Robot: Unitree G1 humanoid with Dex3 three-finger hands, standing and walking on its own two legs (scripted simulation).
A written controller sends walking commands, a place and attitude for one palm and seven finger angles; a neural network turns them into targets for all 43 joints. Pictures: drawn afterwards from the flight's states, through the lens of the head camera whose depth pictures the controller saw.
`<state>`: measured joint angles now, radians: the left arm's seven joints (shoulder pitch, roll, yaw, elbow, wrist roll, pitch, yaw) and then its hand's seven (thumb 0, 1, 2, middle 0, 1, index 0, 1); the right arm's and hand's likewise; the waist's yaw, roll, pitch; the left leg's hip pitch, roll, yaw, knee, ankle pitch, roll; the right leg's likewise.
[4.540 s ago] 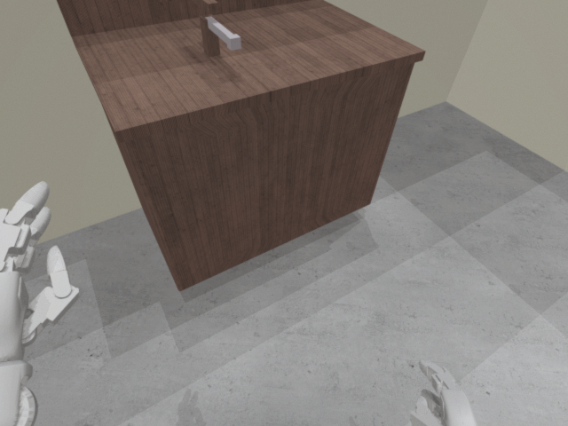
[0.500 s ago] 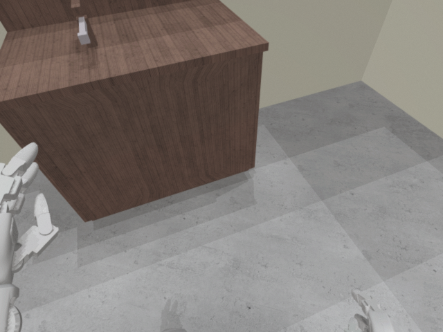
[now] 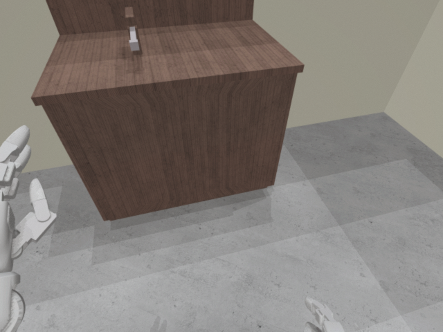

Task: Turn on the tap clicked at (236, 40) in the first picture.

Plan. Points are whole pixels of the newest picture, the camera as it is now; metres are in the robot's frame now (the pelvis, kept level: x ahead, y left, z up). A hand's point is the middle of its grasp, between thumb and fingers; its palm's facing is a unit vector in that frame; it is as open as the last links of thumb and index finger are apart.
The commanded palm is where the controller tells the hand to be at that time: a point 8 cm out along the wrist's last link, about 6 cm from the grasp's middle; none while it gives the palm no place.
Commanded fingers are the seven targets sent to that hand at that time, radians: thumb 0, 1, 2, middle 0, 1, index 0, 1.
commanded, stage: take the last steps up to it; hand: left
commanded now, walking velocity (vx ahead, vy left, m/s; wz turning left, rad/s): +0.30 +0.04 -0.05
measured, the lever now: (134, 45) +0.94 +0.39 +0.13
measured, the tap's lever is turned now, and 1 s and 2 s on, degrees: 0 0 0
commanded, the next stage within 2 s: none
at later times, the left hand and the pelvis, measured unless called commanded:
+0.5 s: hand (70, 159) +0.32 +0.28 +0.18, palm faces +0.43 -0.81 -0.40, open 7.4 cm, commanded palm +0.26 +0.31 +0.18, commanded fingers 0.00 0.90 0.90 -0.20 -0.30 -0.20 -0.30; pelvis +0.09 +0.03 -0.01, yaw -2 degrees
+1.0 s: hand (127, 133) +0.42 +0.23 +0.16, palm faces +0.35 -0.80 -0.48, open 7.4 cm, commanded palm +0.36 +0.27 +0.18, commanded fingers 0.00 0.90 0.90 -0.20 -0.30 -0.20 -0.30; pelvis +0.20 -0.01 +0.00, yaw -1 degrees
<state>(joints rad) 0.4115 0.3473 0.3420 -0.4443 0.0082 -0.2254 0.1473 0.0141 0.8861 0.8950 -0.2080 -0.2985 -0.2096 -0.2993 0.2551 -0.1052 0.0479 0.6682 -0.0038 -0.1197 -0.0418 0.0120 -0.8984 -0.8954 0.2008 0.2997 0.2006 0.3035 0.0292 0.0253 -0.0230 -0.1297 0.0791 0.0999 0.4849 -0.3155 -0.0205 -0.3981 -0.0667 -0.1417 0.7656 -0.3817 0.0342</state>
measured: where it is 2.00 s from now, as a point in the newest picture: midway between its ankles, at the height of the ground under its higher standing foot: (227, 306)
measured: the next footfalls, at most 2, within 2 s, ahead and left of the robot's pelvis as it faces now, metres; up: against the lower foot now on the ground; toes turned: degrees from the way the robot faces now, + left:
right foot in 0.06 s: +0.09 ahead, -0.11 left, +0.00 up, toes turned -9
left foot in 0.40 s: +0.16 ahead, +0.15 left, +0.00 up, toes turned +8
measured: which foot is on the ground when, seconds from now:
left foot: down 0.00-0.06, up 0.08-0.38, down 0.40-0.80, up 0.82-1.00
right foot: up 0.00-0.04, down 0.06-0.42, up 0.44-0.76, down 0.78-1.00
